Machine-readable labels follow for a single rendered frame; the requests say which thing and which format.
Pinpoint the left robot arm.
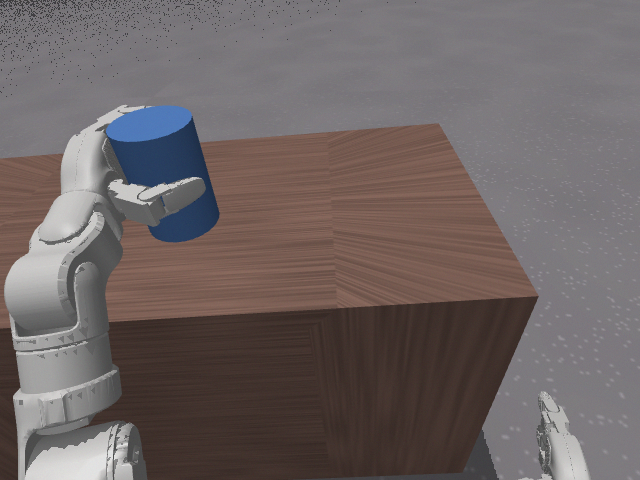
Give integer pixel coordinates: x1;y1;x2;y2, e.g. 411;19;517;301
4;191;147;480

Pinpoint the right robot hand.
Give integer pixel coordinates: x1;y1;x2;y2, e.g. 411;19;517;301
517;391;592;480

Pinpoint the can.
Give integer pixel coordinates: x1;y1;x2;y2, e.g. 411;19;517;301
106;105;219;242

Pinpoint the left robot hand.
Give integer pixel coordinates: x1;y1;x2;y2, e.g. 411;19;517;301
60;105;206;227

